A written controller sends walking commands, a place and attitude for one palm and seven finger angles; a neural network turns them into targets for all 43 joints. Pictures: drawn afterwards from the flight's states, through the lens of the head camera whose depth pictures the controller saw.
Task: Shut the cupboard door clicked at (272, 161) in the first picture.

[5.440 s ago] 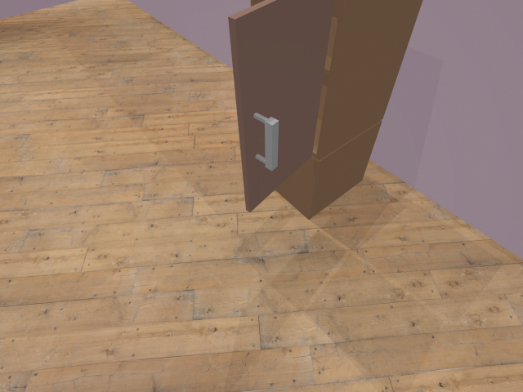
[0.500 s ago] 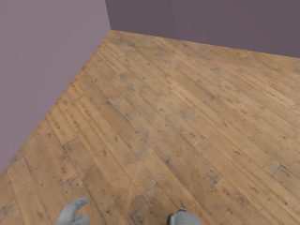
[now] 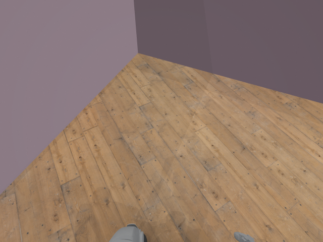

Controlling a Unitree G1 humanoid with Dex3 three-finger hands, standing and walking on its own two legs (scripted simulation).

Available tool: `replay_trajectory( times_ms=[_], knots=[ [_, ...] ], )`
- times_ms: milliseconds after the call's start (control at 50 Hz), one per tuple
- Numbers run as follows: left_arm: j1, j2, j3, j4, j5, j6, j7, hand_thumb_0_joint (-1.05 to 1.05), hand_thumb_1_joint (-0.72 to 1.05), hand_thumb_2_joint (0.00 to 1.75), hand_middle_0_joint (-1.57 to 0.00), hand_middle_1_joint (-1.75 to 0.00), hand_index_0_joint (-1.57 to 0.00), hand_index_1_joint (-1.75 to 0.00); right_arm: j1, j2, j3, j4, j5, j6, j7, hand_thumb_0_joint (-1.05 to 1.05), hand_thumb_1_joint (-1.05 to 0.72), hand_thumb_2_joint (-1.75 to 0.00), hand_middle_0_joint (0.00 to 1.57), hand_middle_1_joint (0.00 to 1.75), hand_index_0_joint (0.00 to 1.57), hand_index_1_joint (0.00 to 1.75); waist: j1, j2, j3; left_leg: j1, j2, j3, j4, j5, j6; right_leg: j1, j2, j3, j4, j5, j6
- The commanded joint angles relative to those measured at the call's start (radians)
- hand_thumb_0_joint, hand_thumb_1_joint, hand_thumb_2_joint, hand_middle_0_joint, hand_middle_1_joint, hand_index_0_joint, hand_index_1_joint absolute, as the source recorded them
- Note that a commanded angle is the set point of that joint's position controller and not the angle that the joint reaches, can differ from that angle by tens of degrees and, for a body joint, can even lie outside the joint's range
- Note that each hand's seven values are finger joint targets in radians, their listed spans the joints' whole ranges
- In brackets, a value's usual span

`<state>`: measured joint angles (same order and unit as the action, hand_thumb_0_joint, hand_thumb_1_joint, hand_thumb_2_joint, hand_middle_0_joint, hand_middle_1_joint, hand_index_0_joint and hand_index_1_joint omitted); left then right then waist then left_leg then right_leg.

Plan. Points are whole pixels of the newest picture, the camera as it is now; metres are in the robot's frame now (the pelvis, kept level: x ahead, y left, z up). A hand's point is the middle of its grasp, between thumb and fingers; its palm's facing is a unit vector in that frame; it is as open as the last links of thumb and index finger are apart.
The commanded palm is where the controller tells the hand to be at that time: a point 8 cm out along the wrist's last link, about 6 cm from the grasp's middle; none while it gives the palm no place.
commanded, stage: walk to a spot facing it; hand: left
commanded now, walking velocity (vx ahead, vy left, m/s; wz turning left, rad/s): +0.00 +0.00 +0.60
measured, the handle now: out of the picture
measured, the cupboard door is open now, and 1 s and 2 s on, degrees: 100 100 100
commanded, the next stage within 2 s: none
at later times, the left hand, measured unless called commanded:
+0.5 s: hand (102, 209) +0.23 +0.20 -0.15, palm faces +0.21 -0.95 -0.24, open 7.4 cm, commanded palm none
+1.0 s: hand out of the picture +0.05 +0.14 -0.18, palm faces +0.56 -0.78 -0.27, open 7.3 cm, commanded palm none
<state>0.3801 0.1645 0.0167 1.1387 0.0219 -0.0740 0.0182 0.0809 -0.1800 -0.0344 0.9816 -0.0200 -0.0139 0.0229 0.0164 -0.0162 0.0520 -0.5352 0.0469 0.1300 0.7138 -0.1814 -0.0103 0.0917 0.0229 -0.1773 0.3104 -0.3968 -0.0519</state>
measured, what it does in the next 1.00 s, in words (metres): walks ahead, turning left: left foot, then right foot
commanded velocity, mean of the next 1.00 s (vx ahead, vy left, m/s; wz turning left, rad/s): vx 0.00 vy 0.00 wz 0.60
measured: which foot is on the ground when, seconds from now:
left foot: up 0.00-0.04, down 0.06-0.54, up 0.56-0.98, down 1.00-1.00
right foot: down 0.00-0.06, up 0.08-0.52, down 0.54-1.00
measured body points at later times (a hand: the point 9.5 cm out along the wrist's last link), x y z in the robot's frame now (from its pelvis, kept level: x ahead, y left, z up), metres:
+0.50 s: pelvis +0.12 -0.03 +0.00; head +0.18 -0.01 +0.45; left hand +0.21 +0.25 -0.13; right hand +0.20 -0.26 -0.15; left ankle +0.13 +0.09 -0.73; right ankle +0.15 -0.17 -0.71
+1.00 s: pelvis +0.17 -0.04 -0.01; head +0.21 +0.00 +0.43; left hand +0.02 +0.18 -0.16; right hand +0.44 -0.18 -0.13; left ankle +0.12 +0.04 -0.73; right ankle +0.15 -0.16 -0.73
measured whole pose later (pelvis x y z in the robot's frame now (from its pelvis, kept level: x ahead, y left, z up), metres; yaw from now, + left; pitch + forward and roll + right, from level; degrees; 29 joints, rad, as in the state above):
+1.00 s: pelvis +0.17 -0.04 -0.01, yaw +34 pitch +1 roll +1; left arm 0.31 0.25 0.04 0.94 0.02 0.01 0.02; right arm 0.04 -0.27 -0.05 0.87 -0.02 0.06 0.03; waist 0.02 -0.04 0.12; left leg -0.34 0.00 0.14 0.62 -0.26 -0.01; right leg -0.19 -0.15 -0.30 0.68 -0.46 0.01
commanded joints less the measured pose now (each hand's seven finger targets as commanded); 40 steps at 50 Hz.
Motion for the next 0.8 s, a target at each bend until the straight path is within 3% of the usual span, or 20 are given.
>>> replay_trajectory(
  times_ms=[0,20,40,60,80,100,140,180,300,400,460,480,500,520,540,560,580,620,660,780],
  knots=[
    [-0.02,0.182,0.031,-0.074,-0.01,-0.011,0.007,0.0,0.9,0.9,-0.2,-0.3,-0.2,-0.3,0.223,-0.116,-0.019,0.016,-0.007,-0.009,-0.015,0.0,-0.9,-0.9,0.2,0.3,0.2,0.3,-0.129,-0.091,-0.077,0.312,-0.071,0.038,-0.138,0.164,0.06,-0.105,-0.26,-0.007,0.4,1.227,0.018],
    [-0.007,0.171,0.033,-0.092,-0.02,-0.005,0.004,0.0,0.9,0.9,-0.2,-0.3,-0.2,-0.3,0.321,-0.186,-0.034,0.024,-0.021,-0.011,-0.022,0.0,-0.9,-0.9,0.2,0.3,0.2,0.3,-0.161,0.002,-0.165,0.535,0.072,-0.134,-0.134,0.498,0.136,-0.293,-0.192,-0.031,0.629,0.901,0.066],
    [0.013,0.118,0.022,-0.128,-0.042,-0.002,0.003,0.0,0.9,0.9,-0.2,-0.3,-0.2,-0.3,0.397,-0.276,-0.052,0.025,-0.017,-0.013,-0.029,0.0,-0.9,-0.9,0.2,0.3,0.2,0.3,-0.156,0.247,-0.284,0.732,0.378,-0.542,-0.159,1.003,0.313,-0.557,-0.046,0.02,0.993,-0.103,0.103],
    [-0.055,0.136,0.028,-0.165,-0.031,0.013,0.015,0.0,0.9,0.9,-0.2,-0.3,-0.2,-0.3,0.372,-0.279,-0.048,0.031,0.006,-0.004,-0.039,0.0,-0.9,-0.9,0.2,0.3,0.2,0.3,-0.137,0.118,-0.272,0.606,0.408,-0.564,-0.246,0.921,0.354,-0.563,-0.049,0.178,1.089,-0.211,0.084],
    [-0.09,0.113,0.033,-0.198,-0.021,0.026,0.017,0.0,0.9,0.9,-0.2,-0.3,-0.2,-0.3,0.286,-0.278,-0.047,0.003,0.005,-0.007,-0.043,0.0,-0.9,-0.9,0.2,0.3,0.2,0.3,-0.1,0.079,-0.123,0.453,0.405,-0.534,-0.305,0.655,0.345,-0.632,-0.087,0.207,1.095,-0.171,0.095],
    [-0.104,0.101,0.04,-0.197,-0.008,0.037,0.009,0.0,0.9,0.9,-0.2,-0.3,-0.2,-0.3,0.222,-0.226,-0.041,-0.026,0.007,-0.011,-0.051,0.0,-0.9,-0.9,0.2,0.3,0.2,0.3,-0.064,0.055,-0.061,0.334,0.346,-0.509,-0.359,0.476,0.287,-0.662,-0.102,0.207,1.075,-0.098,0.106],
    [-0.065,0.088,0.047,-0.168,0.001,0.064,-0.003,0.0,0.9,0.9,-0.2,-0.3,-0.2,-0.3,0.139,-0.177,-0.022,-0.044,0.006,-0.017,-0.054,0.0,-0.9,-0.9,0.2,0.3,0.2,0.3,-0.002,0.108,-0.047,0.223,0.236,-0.355,-0.398,0.387,0.193,-0.601,-0.12,0.2,0.991,0.026,0.124],
    [-0.025,0.086,0.056,-0.169,0.0,0.082,-0.006,0.0,0.9,0.9,-0.2,-0.3,-0.2,-0.3,0.118,-0.184,-0.026,-0.056,0.004,-0.017,-0.051,0.0,-0.9,-0.9,0.2,0.3,0.2,0.3,0.017,0.113,-0.119,0.211,0.188,-0.284,-0.39,0.341,0.165,-0.554,-0.106,0.188,0.917,0.048,0.128],
    [-0.181,0.095,0.06,-0.245,-0.001,0.096,-0.004,0.0,0.9,0.9,-0.2,-0.3,-0.2,-0.3,0.157,-0.209,-0.054,-0.059,-0.002,0.002,-0.041,0.0,-0.9,-0.9,0.2,0.3,0.2,0.3,-0.02,0.097,-0.143,0.273,0.165,-0.38,-0.394,0.174,0.175,-0.608,-0.085,0.179,0.708,0.063,0.143],
    [-0.282,0.11,0.055,-0.307,-0.007,0.087,-0.001,0.0,0.9,0.9,-0.2,-0.3,-0.2,-0.3,0.193,-0.218,-0.074,-0.062,-0.006,0.018,-0.04,0.0,-0.9,-0.9,0.2,0.3,0.2,0.3,-0.051,0.19,-0.146,0.313,0.155,-0.439,-0.324,0.336,0.174,-0.529,-0.033,0.167,0.485,-0.007,0.132],
    [-0.231,0.127,0.059,-0.308,-0.014,0.077,0.003,0.0,0.9,0.9,-0.2,-0.3,-0.2,-0.3,0.161,-0.226,-0.086,-0.085,-0.001,0.027,-0.042,0.0,-0.9,-0.9,0.2,0.3,0.2,0.3,-0.021,0.191,-0.165,0.266,0.134,-0.473,-0.255,0.398,0.151,-0.361,-0.007,0.17,0.279,0.069,0.119],
    [-0.187,0.146,0.064,-0.298,-0.015,0.068,0.006,0.0,0.9,0.9,-0.2,-0.3,-0.2,-0.3,0.137,-0.219,-0.086,-0.096,0.006,0.029,-0.04,0.0,-0.9,-0.9,0.2,0.3,0.2,0.3,0.005,0.159,-0.178,0.217,0.098,-0.455,-0.214,0.329,0.114,-0.248,-0.026,0.178,0.126,0.18,0.116],
    [-0.144,0.212,0.076,-0.291,-0.008,0.057,0.012,0.0,0.9,0.9,-0.2,-0.3,-0.2,-0.3,0.139,-0.175,-0.081,-0.107,0.018,0.026,-0.032,0.0,-0.9,-0.9,0.2,0.3,0.2,0.3,0.021,0.004,-0.214,0.057,0.04,-0.387,-0.11,0.115,0.054,-0.04,-0.172,0.298,0.024,0.297,0.084],
    [-0.13,0.301,0.094,-0.295,0.005,0.053,0.021,0.0,0.9,0.9,-0.2,-0.3,-0.2,-0.3,0.137,-0.114,-0.07,-0.136,0.02,0.024,-0.029,0.0,-0.9,-0.9,0.2,0.3,0.2,0.3,0.033,-0.301,-0.207,-0.129,-0.118,-0.161,0.134,-0.386,-0.039,0.036,-0.465,0.544,0.004,0.528,-0.03],
    [-0.129,0.297,0.086,-0.3,0.002,0.056,0.023,0.0,0.9,0.9,-0.2,-0.3,-0.2,-0.3,0.128,-0.163,-0.08,-0.139,0.011,0.03,-0.028,0.0,-0.9,-0.9,0.2,0.3,0.2,0.3,0.03,-0.227,-0.197,-0.098,-0.074,-0.166,0.358,-0.482,-0.04,-0.082,-0.559,0.521,0.044,0.728,-0.114],
    [-0.188,0.24,0.067,-0.306,-0.002,0.056,0.026,0.0,0.9,0.9,-0.2,-0.3,-0.2,-0.3,0.133,-0.15,-0.074,-0.126,0.002,0.043,-0.022,0.0,-0.9,-0.9,0.2,0.3,0.2,0.3,-0.01,-0.146,-0.134,-0.112,-0.046,-0.182,0.458,-0.398,-0.043,-0.11,-0.47,0.386,0.069,0.795,-0.115],
    [-0.21,0.204,0.061,-0.31,-0.006,0.053,0.026,0.0,0.9,0.9,-0.2,-0.3,-0.2,-0.3,0.129,-0.142,-0.071,-0.102,0.003,0.055,-0.021,0.0,-0.9,-0.9,0.2,0.3,0.2,0.3,-0.028,-0.196,-0.134,-0.133,-0.025,-0.17,0.503,-0.349,-0.06,-0.097,-0.399,0.326,0.095,0.885,-0.08],
    [-0.206,0.184,0.048,-0.314,-0.013,0.056,0.022,0.0,0.9,0.9,-0.2,-0.3,-0.2,-0.3,0.099,-0.143,-0.064,-0.106,0.005,0.07,-0.008,0.0,-0.9,-0.9,0.2,0.3,0.2,0.3,-0.032,-0.202,-0.088,-0.123,-0.012,-0.122,0.515,-0.252,-0.075,-0.125,-0.325,0.183,0.095,0.917,-0.029],
    [-0.167,0.187,0.051,-0.308,-0.011,0.054,0.021,0.0,0.9,0.9,-0.2,-0.3,-0.2,-0.3,0.061,-0.132,-0.055,-0.114,0.007,0.074,-0.001,0.0,-0.9,-0.9,0.2,0.3,0.2,0.3,-0.018,-0.182,-0.075,-0.115,-0.013,-0.094,0.436,-0.223,-0.079,-0.09,-0.311,0.136,0.095,0.949,-0.01],
    [-0.088,0.222,0.057,-0.285,-0.005,0.052,0.02,0.0,0.9,0.9,-0.2,-0.3,-0.2,-0.3,-0.021,-0.128,-0.039,-0.141,0.007,0.079,0.007,0.0,-0.9,-0.9,0.2,0.3,0.2,0.3,0.008,-0.169,-0.077,-0.053,-0.013,-0.047,0.236,-0.207,-0.071,-0.04,-0.345,0.092,0.11,0.965,-0.031]
  ],
)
